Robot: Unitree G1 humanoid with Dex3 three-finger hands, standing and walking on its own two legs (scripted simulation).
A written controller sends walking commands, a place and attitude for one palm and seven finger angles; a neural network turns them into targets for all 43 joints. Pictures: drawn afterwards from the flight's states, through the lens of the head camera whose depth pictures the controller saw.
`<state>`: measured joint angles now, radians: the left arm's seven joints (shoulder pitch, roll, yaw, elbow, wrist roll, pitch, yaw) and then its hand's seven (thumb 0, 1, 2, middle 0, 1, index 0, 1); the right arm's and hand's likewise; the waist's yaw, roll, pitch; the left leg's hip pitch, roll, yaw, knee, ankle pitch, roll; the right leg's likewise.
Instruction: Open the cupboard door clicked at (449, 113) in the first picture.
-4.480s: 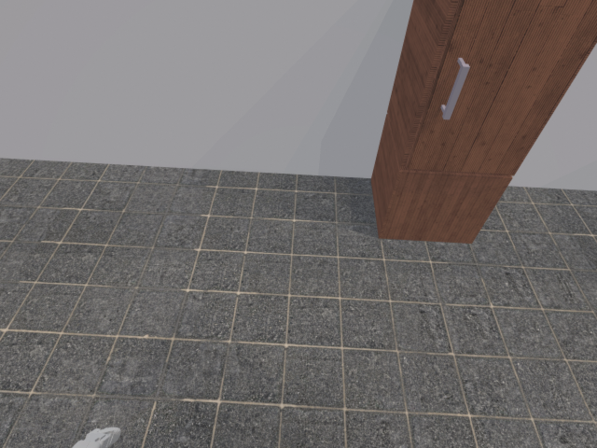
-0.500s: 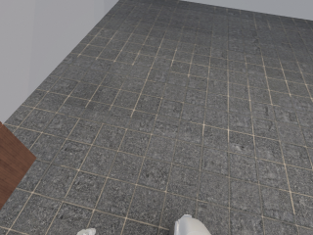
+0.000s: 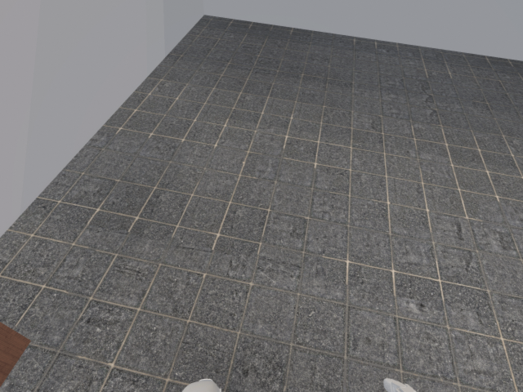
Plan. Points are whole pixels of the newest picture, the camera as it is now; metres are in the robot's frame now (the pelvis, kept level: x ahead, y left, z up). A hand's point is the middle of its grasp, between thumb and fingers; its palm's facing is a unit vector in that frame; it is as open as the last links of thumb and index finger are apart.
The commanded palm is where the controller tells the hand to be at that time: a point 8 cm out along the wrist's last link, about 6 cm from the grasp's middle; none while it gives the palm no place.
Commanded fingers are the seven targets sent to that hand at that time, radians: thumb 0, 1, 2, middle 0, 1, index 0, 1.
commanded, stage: turn to face it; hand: left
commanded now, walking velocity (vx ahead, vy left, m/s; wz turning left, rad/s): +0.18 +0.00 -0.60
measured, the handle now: out of the picture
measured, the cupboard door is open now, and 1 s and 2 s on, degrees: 0 0 0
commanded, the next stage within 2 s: none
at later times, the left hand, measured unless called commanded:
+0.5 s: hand (176, 352) +0.20 +0.17 -0.14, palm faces +0.06 -0.97 -0.22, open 7.4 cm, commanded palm none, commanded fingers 0.00 0.90 0.90 -0.20 -0.30 -0.20 -0.30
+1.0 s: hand out of the picture +0.07 +0.26 -0.17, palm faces +0.39 -0.89 -0.24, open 7.4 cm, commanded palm none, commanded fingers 0.00 0.90 0.90 -0.20 -0.30 -0.20 -0.30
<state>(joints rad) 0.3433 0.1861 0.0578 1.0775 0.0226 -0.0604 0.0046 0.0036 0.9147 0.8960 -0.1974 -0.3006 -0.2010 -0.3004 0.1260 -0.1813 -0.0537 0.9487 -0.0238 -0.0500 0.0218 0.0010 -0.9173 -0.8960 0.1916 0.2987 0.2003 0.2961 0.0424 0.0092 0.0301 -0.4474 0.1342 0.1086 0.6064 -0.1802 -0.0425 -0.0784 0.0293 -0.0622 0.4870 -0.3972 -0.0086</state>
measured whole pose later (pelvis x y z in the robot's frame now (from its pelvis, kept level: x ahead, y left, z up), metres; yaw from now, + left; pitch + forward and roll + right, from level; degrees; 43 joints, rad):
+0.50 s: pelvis +0.10 +0.00 +0.01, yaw +4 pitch +0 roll +1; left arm 0.14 0.13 0.04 0.97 0.02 -0.02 0.02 0.01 0.91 0.90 -0.20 -0.30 -0.20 -0.30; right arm 0.33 -0.16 -0.07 1.07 -0.01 0.05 0.00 0.00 -0.91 -0.90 0.20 0.30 0.20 0.30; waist -0.06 0.04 0.03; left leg -0.39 0.04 0.08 0.83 -0.45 -0.03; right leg -0.26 -0.07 -0.16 0.56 -0.29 -0.02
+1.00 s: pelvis +0.09 +0.03 +0.01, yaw +21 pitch +1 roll -1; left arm 0.19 0.26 0.09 0.95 0.02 0.06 0.01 0.01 0.91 0.90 -0.20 -0.30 -0.20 -0.30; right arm 0.14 -0.24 -0.07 0.89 -0.02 0.02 0.01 0.00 -0.91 -0.90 0.19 0.30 0.20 0.30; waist 0.00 -0.03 0.09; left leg -0.35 0.01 0.07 0.56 -0.22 0.04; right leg -0.49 -0.11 -0.06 1.15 -0.41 0.09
